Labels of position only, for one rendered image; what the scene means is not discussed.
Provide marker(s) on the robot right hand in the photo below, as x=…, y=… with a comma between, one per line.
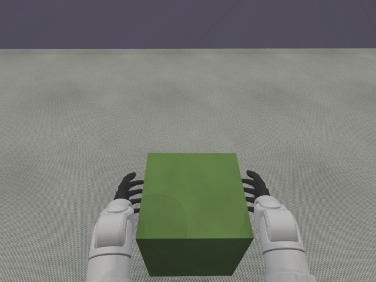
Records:
x=259, y=188

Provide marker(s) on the robot left hand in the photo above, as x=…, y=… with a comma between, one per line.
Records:
x=123, y=190

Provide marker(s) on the robot right forearm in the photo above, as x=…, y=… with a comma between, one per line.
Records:
x=281, y=242

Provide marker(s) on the robot left forearm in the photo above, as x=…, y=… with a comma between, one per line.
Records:
x=111, y=244

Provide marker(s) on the carton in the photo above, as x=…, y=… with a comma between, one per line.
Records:
x=193, y=218

